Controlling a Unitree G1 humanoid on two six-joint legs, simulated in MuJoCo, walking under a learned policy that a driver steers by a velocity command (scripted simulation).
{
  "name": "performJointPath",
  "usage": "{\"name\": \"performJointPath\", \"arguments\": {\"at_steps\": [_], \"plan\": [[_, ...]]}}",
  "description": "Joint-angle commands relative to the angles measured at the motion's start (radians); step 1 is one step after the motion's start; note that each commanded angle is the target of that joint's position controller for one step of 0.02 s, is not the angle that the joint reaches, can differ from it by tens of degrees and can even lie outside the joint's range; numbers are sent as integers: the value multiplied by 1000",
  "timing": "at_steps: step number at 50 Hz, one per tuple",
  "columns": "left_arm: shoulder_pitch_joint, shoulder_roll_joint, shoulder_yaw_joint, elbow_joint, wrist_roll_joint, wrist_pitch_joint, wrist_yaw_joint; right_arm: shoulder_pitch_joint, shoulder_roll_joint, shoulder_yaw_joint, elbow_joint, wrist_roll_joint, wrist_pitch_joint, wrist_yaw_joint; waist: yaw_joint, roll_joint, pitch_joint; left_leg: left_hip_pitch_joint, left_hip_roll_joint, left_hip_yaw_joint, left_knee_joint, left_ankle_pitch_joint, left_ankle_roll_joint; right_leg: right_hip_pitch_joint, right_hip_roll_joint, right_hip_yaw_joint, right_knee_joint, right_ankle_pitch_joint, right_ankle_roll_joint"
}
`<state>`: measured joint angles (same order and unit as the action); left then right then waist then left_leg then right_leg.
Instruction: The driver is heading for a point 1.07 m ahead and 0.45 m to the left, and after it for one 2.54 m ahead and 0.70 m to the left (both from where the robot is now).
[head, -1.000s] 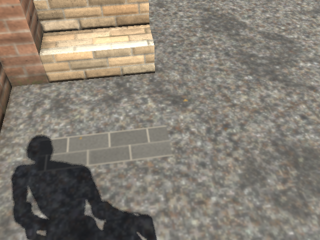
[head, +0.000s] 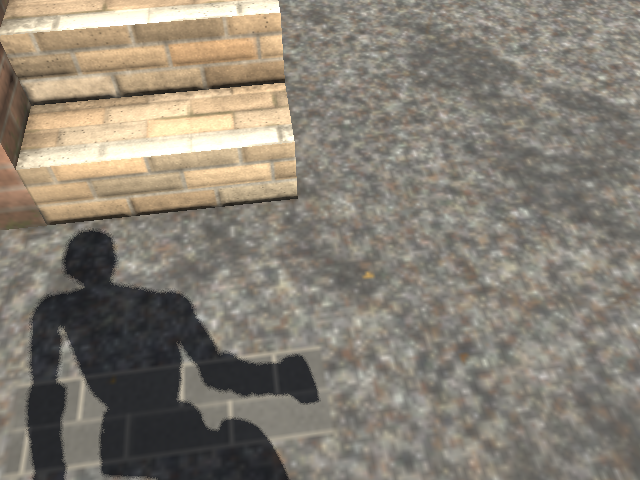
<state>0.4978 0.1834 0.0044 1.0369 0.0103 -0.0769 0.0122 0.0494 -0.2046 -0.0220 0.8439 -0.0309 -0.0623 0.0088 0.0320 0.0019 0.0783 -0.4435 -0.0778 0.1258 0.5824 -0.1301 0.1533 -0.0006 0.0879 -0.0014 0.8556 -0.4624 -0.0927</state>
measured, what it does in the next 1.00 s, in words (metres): walks ahead, turning left: right foot, then left foot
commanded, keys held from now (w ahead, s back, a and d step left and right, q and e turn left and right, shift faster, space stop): w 0.04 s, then no key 0.14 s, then q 0.82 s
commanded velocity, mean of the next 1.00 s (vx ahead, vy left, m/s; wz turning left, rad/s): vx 0.14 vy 0.00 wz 0.35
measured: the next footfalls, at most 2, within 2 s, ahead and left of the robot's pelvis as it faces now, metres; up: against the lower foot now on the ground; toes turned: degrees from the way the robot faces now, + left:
right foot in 0.46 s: +0.30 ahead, -0.10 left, +0.00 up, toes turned +7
left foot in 0.96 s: +0.15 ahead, +0.07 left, +0.00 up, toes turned +27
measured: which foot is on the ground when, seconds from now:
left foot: down 0.00-0.48, up 0.50-0.94, down 0.96-1.00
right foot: up 0.00-0.44, down 0.46-0.96, up 0.98-1.00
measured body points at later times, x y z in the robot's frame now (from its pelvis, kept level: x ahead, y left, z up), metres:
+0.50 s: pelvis +0.18 -0.03 +0.01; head +0.21 -0.04 +0.46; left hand +0.29 +0.22 -0.10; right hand +0.18 -0.28 -0.14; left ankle +0.11 +0.04 -0.70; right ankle +0.26 -0.10 -0.72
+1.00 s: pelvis +0.16 -0.02 +0.02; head +0.16 +0.02 +0.46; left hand +0.12 +0.26 -0.13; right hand +0.38 -0.20 -0.09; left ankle +0.12 +0.05 -0.72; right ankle +0.25 -0.11 -0.70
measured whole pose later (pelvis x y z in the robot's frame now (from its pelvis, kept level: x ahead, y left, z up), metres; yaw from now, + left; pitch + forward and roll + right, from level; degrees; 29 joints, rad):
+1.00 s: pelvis +0.16 -0.02 +0.02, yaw +26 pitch +0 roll -1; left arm 0.22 0.28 0.06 0.84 0.03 0.04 0.03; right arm 0.19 -0.23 -0.05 0.78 -0.02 0.05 0.02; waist 0.01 -0.04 0.04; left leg -0.27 -0.02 0.04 0.59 -0.31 0.06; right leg -0.40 -0.10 -0.20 0.72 -0.40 0.01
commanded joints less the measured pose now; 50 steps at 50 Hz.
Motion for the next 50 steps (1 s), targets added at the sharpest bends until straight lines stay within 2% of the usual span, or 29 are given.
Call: {"name": "performJointPath", "arguments": {"at_steps": [1, 2, 3, 5, 6, 8, 11, 14, 19, 21, 22, 23, 24, 25, 26, 27, 28, 29, 30, 31, 33, 37, 43, 45, 46, 47, 48, 49, 50], "plan": [[-8, 148, 34, -97, 7, -11, -5, 270, -172, -60, 59, 29, 7, 0, -85, 58, -140, 557, 433, -731, -356, -354, 217, -634, -71, 81, 546, 92, -23], [-82, 148, 37, -112, 13, -14, -12, 214, -114, -47, 52, 29, -1, 6, -73, 8, -47, 417, 391, -630, -401, -303, 188, -612, -97, 65, 496, 147, -23], [-96, 127, 37, -109, 15, -9, -13, 197, -82, -36, 62, 20, -13, 5, -34, -38, 3, 320, 354, -535, -415, -103, 156, -562, -123, 65, 445, 167, -13], [-53, 72, 28, -92, 27, 17, -18, 239, -54, -20, 101, 19, -36, -2, 12, -29, -11, 223, 313, -371, -401, 316, 123, -442, -142, 54, 368, 153, 21], [-48, 58, 27, -90, 27, 25, -19, 272, -56, -17, 121, 20, -47, -2, 19, -18, -22, 212, 303, -313, -387, 500, 119, -418, -137, 38, 337, 150, 34], [-77, 55, 29, -98, 22, 36, -19, 300, -80, -15, 145, 18, -56, 0, 29, 17, -36, 215, 268, -214, -369, 698, 99, -428, -132, 10, 261, 195, 50], [-197, 56, 24, -129, 16, 44, -16, 327, -84, -3, 163, 19, -39, -5, 9, 61, -40, 234, 206, -148, -336, 799, 47, -450, -127, -35, 81, 298, 69], [-301, 63, 19, -158, 4, 51, -4, 366, -109, -4, 167, 19, -19, -13, -31, 89, -64, 286, 197, -167, -281, 809, 14, -445, -98, -50, -41, 357, 83], [-367, 96, 24, -185, -5, 53, 26, 400, -127, -20, 158, 4, 12, -26, -65, 108, -60, 380, 246, -296, -180, 706, 63, -471, -75, -15, -141, 268, 82], [-323, 106, 29, -175, -9, 43, 34, 374, -132, -30, 145, 4, 21, -32, -47, 110, -50, 381, 250, -357, -129, 626, 55, -414, -69, 5, -248, 232, 68], [-274, 109, 32, -162, -9, 35, 38, 343, -135, -36, 135, 10, 25, -33, -17, 99, -49, 353, 230, -367, -82, 551, 32, -333, -67, 5, -362, 283, 59], [-203, 131, 41, -146, 4, 22, 45, 316, -125, -37, 118, 24, 22, -32, 14, 62, -80, 273, 188, -355, 17, 458, -6, -178, -113, 38, -464, 449, 41], [-118, 222, 62, -151, 22, 11, 54, 328, -73, -24, 72, 45, 17, -33, 18, -106, -201, 143, 110, -273, 244, 127, -51, 39, -361, 232, -450, 835, -23], [-150, 261, 72, -164, -3, 32, 47, 435, -33, -27, 81, 49, 35, -41, -18, -275, -272, -25, -62, -137, 457, -555, -84, 117, -553, 412, -436, 1172, -193], [-165, 194, 61, -178, -11, 44, 43, 412, -129, -51, 94, 16, 55, -45, -24, -140, -254, -58, -4, -155, 592, -558, -96, 35, -534, 395, -478, 989, -227], [-229, 142, 47, -196, -8, 47, 44, 355, -128, -60, 91, 2, 68, -37, -38, -63, -160, -64, 29, -173, 628, -467, -113, -72, -469, 310, -522, 796, -201], [-294, 122, 40, -213, 1, 54, 48, 324, -109, -62, 80, -1, 81, -29, -60, -51, -109, -58, 55, -174, 618, -400, -129, -153, -415, 236, -561, 651, -163], [-312, 119, 38, -218, 7, 57, 54, 298, -109, -67, 67, -4, 95, -22, -67, -82, -74, -56, 67, -168, 609, -350, -145, -204, -377, 175, -586, 591, -140], [-315, 123, 40, -221, 13, 59, 57, 307, -98, -66, 66, -5, 106, -16, -73, -109, -71, -39, 58, -150, 626, -314, -160, -233, -345, 122, -591, 591, -133], [-304, 124, 40, -220, 14, 57, 56, 311, -93, -67, 63, -2, 115, -13, -74, -105, -85, -33, 51, -142, 630, -293, -168, -236, -337, 90, -589, 608, -135], [-283, 138, 44, -218, 15, 52, 55, 293, -92, -69, 45, 4, 126, -11, -72, -99, -104, -46, 53, -138, 597, -277, -178, -213, -345, 55, -586, 604, -145], [-264, 170, 55, -221, 20, 58, 49, 207, -95, -62, -9, 2, 146, 2, -45, -118, -106, -60, 86, -121, 455, -272, -180, -185, -375, 32, -608, 413, -149], [-267, 229, 77, -234, 29, 74, 24, 134, -102, -51, -86, 15, 142, 26, -16, -137, -121, 89, 88, -51, 214, -323, -139, -215, -415, -22, -581, 285, -133], [-274, 246, 86, -235, 24, 80, 19, 154, -105, -52, -99, 20, 133, 28, -26, -137, -131, 151, 82, -36, 105, -306, -116, -217, -426, -40, -539, 298, -107], [-281, 252, 90, -235, 18, 85, 18, 195, -103, -52, -94, 20, 126, 27, -50, -118, -135, 229, 71, -27, -10, -243, -101, -250, -419, -74, -487, 314, -70], [-245, 243, 94, -221, 21, 93, 13, 237, -120, -57, -81, 21, 115, 22, -60, -55, -135, 316, 69, -73, -141, -174, -85, -307, -396, -121, -399, 283, -7], [-211, 188, 86, -223, 23, 103, 2, 251, -190, -72, -86, 11, 101, 10, -58, 163, -98, 359, 238, -340, -344, -197, -47, -443, -295, -216, -167, 88, 77], [-298, 137, 69, -307, 11, 111, 18, 250, -344, -108, -111, 9, 99, 0, -75, 349, -8, 267, 472, -686, -390, 14, 95, -668, -107, -175, -14, -168, 138], [-366, 171, 71, -313, 20, 123, 24, 292, -299, -106, -93, -1, 98, -15, -100, 183, -2, 239, 447, -600, -354, 120, 143, -637, -137, -36, 145, -130, 133]]}}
